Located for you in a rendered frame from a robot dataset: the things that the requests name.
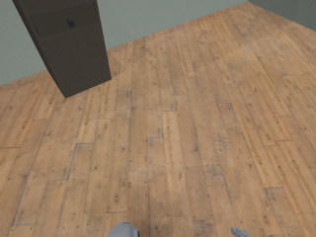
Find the robot right hand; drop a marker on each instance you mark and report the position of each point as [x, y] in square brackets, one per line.
[239, 232]

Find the left robot thigh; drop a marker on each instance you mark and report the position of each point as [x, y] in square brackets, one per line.
[123, 230]

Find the drawer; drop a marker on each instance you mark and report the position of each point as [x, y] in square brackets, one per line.
[55, 21]

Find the cabinet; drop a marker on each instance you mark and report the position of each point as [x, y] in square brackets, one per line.
[77, 59]

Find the handle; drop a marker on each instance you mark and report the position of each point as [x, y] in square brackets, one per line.
[70, 23]

